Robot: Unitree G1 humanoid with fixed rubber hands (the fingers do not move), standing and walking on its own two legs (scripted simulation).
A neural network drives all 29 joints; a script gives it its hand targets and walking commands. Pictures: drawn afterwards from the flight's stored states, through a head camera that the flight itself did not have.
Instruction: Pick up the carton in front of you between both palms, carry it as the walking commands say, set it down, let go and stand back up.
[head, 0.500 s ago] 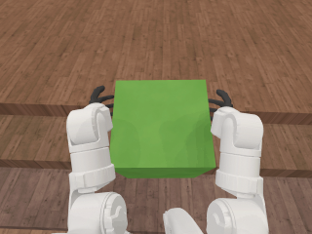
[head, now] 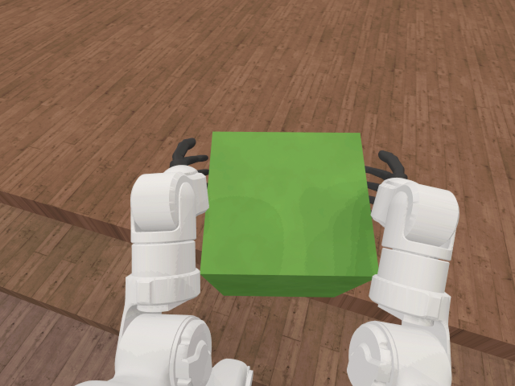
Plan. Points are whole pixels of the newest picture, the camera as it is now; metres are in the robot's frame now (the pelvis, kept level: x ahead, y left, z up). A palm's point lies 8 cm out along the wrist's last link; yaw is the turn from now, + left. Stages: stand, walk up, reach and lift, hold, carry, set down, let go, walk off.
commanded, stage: carry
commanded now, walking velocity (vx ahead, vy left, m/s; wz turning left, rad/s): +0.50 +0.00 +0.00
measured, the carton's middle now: (281, 226) +0.38 +0.03 +0.04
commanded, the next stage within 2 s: none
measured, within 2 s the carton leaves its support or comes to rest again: neither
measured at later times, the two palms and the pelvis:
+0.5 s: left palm (210, 14) +0.68 +0.20 +0.24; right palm (370, 37) +0.64 -0.08 +0.24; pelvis +0.29 +0.09 +0.10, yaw -1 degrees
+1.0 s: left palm out of the picture +0.95 +0.18 +0.36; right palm out of the picture +0.97 -0.10 +0.36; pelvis +0.60 +0.02 +0.19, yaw -1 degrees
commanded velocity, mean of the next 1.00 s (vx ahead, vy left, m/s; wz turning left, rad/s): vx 0.50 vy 0.00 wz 0.00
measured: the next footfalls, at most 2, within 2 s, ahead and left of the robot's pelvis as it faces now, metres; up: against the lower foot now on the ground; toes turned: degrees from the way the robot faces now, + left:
left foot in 0.34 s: +0.43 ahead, +0.18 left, +0.12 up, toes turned +7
right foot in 0.92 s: +0.78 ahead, -0.06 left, +0.23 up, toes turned -8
